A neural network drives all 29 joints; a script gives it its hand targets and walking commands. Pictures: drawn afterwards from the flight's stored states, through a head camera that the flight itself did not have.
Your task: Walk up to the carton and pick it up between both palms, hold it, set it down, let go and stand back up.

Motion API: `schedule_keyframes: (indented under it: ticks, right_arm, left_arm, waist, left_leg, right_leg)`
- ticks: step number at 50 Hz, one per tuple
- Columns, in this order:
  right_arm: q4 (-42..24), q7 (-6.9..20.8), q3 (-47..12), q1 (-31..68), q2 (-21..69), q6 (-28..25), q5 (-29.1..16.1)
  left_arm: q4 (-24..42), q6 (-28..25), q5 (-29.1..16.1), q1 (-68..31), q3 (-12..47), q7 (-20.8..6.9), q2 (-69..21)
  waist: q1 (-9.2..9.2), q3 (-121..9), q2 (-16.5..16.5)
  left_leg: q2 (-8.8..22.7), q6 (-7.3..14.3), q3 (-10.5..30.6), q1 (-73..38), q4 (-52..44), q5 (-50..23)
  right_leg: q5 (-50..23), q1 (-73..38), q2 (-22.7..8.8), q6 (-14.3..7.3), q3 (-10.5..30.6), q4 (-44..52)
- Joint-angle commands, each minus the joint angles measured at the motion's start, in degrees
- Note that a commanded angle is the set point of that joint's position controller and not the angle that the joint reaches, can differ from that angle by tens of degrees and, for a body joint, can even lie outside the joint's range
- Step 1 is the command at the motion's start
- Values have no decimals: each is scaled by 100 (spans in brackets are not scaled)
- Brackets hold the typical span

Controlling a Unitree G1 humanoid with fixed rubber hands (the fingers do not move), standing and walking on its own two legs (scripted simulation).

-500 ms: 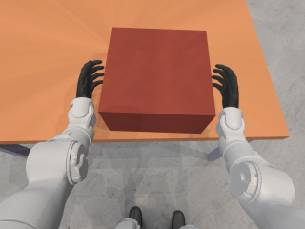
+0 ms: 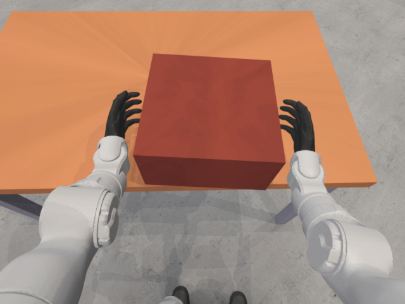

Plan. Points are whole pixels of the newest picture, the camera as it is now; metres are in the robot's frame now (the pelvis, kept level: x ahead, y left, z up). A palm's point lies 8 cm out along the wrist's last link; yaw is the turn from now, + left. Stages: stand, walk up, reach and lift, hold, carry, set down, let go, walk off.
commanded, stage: reach and lift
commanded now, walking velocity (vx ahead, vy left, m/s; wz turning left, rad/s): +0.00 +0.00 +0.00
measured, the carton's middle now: (208, 121) +0.51 +0.00 -0.04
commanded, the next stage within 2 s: none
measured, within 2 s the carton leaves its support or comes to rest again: neither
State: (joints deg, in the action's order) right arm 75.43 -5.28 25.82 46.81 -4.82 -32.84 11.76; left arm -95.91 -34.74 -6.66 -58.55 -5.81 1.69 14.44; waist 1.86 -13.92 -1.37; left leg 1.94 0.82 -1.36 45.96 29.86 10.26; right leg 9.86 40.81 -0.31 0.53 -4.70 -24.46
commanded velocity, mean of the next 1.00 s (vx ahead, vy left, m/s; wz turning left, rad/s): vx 0.00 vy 0.00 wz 0.00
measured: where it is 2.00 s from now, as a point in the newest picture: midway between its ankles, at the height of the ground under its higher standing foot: outside the picture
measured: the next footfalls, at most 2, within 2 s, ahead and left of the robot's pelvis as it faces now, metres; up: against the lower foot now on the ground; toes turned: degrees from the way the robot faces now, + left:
none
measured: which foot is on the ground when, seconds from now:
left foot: down 0.00-1.00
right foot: down 0.00-1.00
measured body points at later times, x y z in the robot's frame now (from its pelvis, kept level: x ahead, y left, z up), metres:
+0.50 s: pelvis +0.01 +0.00 +0.02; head +0.01 +0.00 +0.47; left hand +0.44 +0.18 +0.12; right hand +0.42 -0.19 +0.12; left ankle +0.01 +0.10 -0.73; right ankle -0.01 -0.13 -0.73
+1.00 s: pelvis +0.01 -0.02 +0.02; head -0.02 -0.01 +0.47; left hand +0.42 +0.20 +0.16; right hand +0.41 -0.18 +0.15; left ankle +0.01 +0.10 -0.73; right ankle -0.01 -0.13 -0.73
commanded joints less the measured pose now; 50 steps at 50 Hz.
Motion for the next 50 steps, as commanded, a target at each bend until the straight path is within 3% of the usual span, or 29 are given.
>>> schedule_keyframes:
  ticks: [1, 5, 9, 12, 16, 19, 22, 25, 28, 29, 31, 33, 34, 36, 38, 40, 41, 44, 46, 47, 50]
  right_arm:
    - [-619, 1083, -1877, 3410, 3252, -71, 659]
    - [-1159, 1058, -2447, 3491, 3262, 225, 118]
    - [-1473, 1003, -2954, 3366, 3460, 670, -376]
    - [-1991, 962, -3339, 3403, 3516, 1036, -779]
    - [-2451, 882, -3846, 3263, 3595, 1580, -1450]
    - [-2882, 809, -4004, 3118, 3537, 1995, -1748]
    - [-3037, 783, -3916, 3121, 3548, 2311, -1913]
    - [-3342, 797, -3956, 3259, 3370, 2505, -2136]
    - [-3203, 810, -3700, 3217, 3470, 2779, -1931]
    - [-3235, 815, -3554, 3191, 3411, 2868, -1915]
    - [-3377, 828, -3442, 3338, 3482, 2960, -1749]
    - [-3550, 820, -3359, 3503, 3509, 3013, -1619]
    - [-3559, 826, -3332, 3591, 3563, 3087, -1550]
    - [-3667, 824, -3113, 3440, 3502, 3177, -1299]
    - [-3706, 832, -2978, 3536, 3410, 3179, -1217]
    - [-3686, 845, -3000, 3461, 3478, 3220, -1108]
    - [-3595, 833, -2927, 3293, 3508, 3253, -1049]
    - [-3789, 798, -3118, 3080, 3388, 3222, -1143]
    - [-3613, 758, -3098, 2749, 3215, 3253, -1175]
    - [-3831, 739, -3137, 2820, 3121, 3234, -1256]
    - [-4069, 719, -3357, 2459, 2900, 3349, -1495]
  left_arm:
    - [1519, -408, 644, -3413, 968, -924, -3575]
    - [1886, -229, 309, -3264, 1355, -887, -3836]
    - [2249, 57, 105, -3181, 1601, -845, -4013]
    - [2697, 308, -41, -3216, 1845, -851, -4193]
    - [3206, 745, -146, -2943, 1985, -839, -4306]
    - [3574, 1141, -56, -2766, 1888, -885, -4377]
    - [4031, 1530, 81, -2613, 1803, -861, -4496]
    - [4471, 1839, 177, -2650, 1690, -825, -4361]
    - [4582, 2111, 347, -2810, 1416, -884, -4286]
    - [4597, 2226, 451, -2826, 1331, -932, -4289]
    - [4613, 2410, 493, -2765, 1162, -1022, -4203]
    - [4708, 2530, 550, -2798, 1099, -1062, -4254]
    - [4571, 2618, 634, -2757, 953, -1085, -4265]
    - [4692, 2779, 756, -2764, 701, -1149, -4071]
    - [4888, 2889, 771, -2780, 682, -1172, -4054]
    - [4734, 3013, 903, -2678, 485, -1227, -3857]
    - [4720, 3083, 924, -2615, 429, -1269, -3885]
    - [5021, 3301, 981, -2159, 551, -1304, -3983]
    - [5110, 3529, 1097, -1889, 564, -1334, -3904]
    - [5473, 3648, 1050, -1851, 699, -1337, -3996]
    - [5823, 4111, 1169, -1150, 763, -1368, -3976]
  waist:
    - [120, -4185, -448]
    - [142, -4245, -433]
    - [78, -4029, -297]
    - [197, -3814, -222]
    - [136, -3351, -127]
    - [56, -2657, -58]
    - [67, -2250, -103]
    - [-41, -2073, -262]
    - [-19, -1667, -153]
    - [102, -1480, -178]
    - [-27, -1535, -103]
    - [-9, -1732, -17]
    - [-111, -1644, 34]
    - [-9, -1636, 187]
    - [-23, -1883, 93]
    - [-105, -1771, 264]
    - [-8, -1584, 273]
    - [-35, -1826, 191]
    - [56, -1481, 143]
    - [73, -1429, 3]
    - [52, -1162, 12]
  left_leg:
    - [-126, -578, -9, -2842, 301, -2549]
    - [-95, -646, 128, -3379, 508, -3432]
    - [-169, -540, 160, -3203, 311, -3123]
    - [-180, -535, 254, -3328, 258, -3048]
    - [-213, -460, 323, -3555, -8, -3020]
    - [-264, -398, 382, -3677, -221, -2746]
    - [-272, -434, 371, -3889, -443, -2489]
    - [-268, -427, 406, -4018, -533, -2429]
    - [-300, -340, 350, -3897, -771, -1709]
    - [-307, -358, 387, -3823, -832, -1445]
    - [-339, -292, 298, -3811, -955, -1289]
    - [-378, -269, 240, -3771, -1020, -1182]
    - [-383, -226, 208, -3674, -1075, -972]
    - [-399, -216, 180, -3603, -1155, -839]
    - [-425, -220, 112, -3765, -1182, -886]
    - [-451, -173, 52, -3715, -1149, -920]
    - [-459, -174, 39, -3678, -1188, -780]
    - [-470, -262, 3, -4104, -1043, -1568]
    - [-473, -337, 11, -4317, -1015, -1952]
    - [-439, -387, 5, -4483, -961, -2207]
    - [-447, -485, 36, -4791, -867, -2753]
  right_leg:
    - [-1986, -1788, 225, -42, 40, -213]
    - [-2146, -1686, 332, 5, 14, -152]
    - [-2122, -2053, 322, 35, 153, -131]
    - [-2100, -2235, 349, 58, 201, -54]
    - [-2158, -2635, 369, 40, 339, 120]
    - [-1881, -2755, 350, 3, 490, 341]
    - [-1639, -2941, 346, -55, 546, 498]
    - [-1511, -2940, 338, -114, 561, 617]
    - [-1022, -3128, 254, -89, 549, 699]
    - [-903, -3166, 192, -101, 518, 755]
    - [-790, -3348, 176, -77, 512, 819]
    - [-733, -3580, 149, -66, 535, 861]
    - [-608, -3655, 108, -47, 504, 830]
    - [-598, -3870, 88, -12, 473, 886]
    - [-714, -4005, 117, -25, 441, 837]
    - [-712, -4018, 75, 37, 406, 898]
    - [-668, -4046, 58, 50, 389, 896]
    - [-1553, -4314, 98, 72, 348, 797]
    - [-1726, -4354, 137, 45, 295, 852]
    - [-1858, -4320, 160, 17, 297, 836]
    - [-2150, -4384, 241, 26, 223, 906]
